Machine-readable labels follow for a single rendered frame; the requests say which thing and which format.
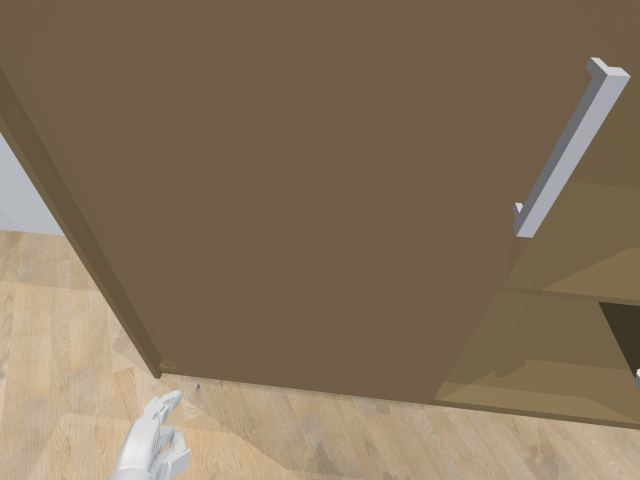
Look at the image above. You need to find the handle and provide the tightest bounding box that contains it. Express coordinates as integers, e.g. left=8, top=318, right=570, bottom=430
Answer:
left=512, top=57, right=631, bottom=238

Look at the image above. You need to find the left robot hand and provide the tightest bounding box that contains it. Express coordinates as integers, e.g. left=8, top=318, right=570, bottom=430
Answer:
left=114, top=390, right=191, bottom=480

